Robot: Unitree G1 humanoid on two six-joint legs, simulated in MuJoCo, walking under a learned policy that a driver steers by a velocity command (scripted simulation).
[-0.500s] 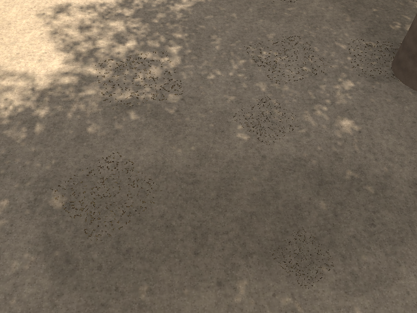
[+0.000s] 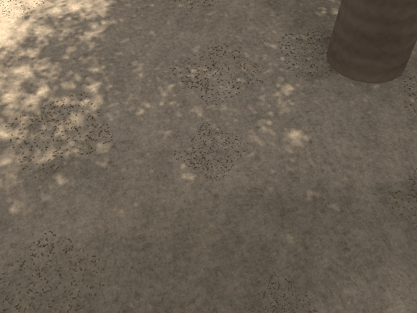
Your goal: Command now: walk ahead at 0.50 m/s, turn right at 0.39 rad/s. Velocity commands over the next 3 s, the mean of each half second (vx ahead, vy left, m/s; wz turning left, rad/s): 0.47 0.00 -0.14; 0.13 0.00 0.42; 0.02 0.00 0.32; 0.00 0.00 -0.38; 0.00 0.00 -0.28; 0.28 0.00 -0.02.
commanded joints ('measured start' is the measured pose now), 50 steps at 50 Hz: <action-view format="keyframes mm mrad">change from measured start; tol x32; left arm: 1 77 123 21 -36 1 -16 4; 50 -186 121 -10 -184 34 41 49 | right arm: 1 -69 -54 -4 -72 4 -4 7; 7 -176 -75 3 -119 15 -24 15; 12 368 -219 -48 12 -11 -51 -32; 50 147 -86 -39 -28 25 120 14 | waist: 1 23 -94 -7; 13 -99 283 -350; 50 -48 -181 -94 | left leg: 1 -7 -44 66 -125 122 6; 11 547 -144 72 -456 42 158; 13 951 303 -668 -594 -99 352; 27 513 -9 -38 -626 797 236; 35 513 -22 -202 -370 490 170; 38 196 -253 7 223 -577 102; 50 246 -121 52 36 -263 20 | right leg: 1 31 -241 158 -69 502 -73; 10 153 -295 146 182 871 -15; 12 -90 -187 63 666 460 16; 13 -407 3 7 968 -301 54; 14 -496 -68 81 1028 -260 37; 34 -265 -125 -30 243 74 125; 37 191 -579 313 180 963 -32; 50 -149 -435 -23 -30 113 -79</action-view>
